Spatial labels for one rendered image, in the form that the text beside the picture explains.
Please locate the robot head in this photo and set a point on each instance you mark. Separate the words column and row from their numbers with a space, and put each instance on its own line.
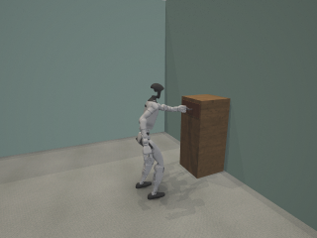
column 157, row 88

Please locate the robot left shin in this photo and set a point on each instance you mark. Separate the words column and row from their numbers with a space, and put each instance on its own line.
column 145, row 171

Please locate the drawer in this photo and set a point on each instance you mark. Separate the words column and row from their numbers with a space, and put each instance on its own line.
column 194, row 108

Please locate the robot right upper arm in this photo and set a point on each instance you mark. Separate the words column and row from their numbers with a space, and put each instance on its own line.
column 152, row 108

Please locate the robot left upper arm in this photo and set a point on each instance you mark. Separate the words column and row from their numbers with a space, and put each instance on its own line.
column 162, row 107

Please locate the cabinet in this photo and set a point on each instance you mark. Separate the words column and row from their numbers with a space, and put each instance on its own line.
column 203, row 140

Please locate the left robot hand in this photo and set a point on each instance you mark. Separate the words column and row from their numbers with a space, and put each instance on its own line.
column 182, row 108

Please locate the right robot forearm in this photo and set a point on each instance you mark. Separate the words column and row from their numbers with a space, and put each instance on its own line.
column 143, row 130

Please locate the left robot forearm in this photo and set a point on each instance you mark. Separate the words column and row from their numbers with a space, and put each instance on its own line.
column 172, row 109

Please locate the right robot hand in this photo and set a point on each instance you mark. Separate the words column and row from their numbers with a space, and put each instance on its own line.
column 147, row 150

